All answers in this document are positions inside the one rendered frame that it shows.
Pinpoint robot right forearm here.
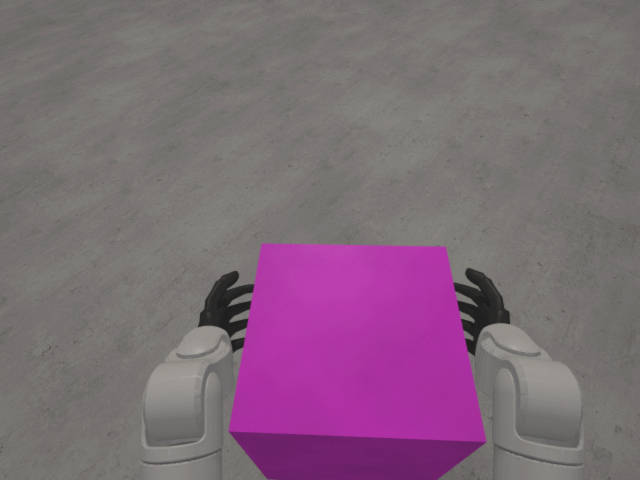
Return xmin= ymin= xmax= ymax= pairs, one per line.
xmin=475 ymin=323 xmax=585 ymax=480

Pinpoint carton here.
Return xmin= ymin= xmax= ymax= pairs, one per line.
xmin=229 ymin=243 xmax=486 ymax=480

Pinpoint robot left hand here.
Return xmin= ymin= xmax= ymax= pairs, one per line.
xmin=198 ymin=271 xmax=254 ymax=353

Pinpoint robot left forearm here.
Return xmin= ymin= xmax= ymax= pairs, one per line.
xmin=140 ymin=326 xmax=235 ymax=480

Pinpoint robot right hand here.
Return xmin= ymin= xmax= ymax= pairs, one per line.
xmin=453 ymin=268 xmax=510 ymax=357

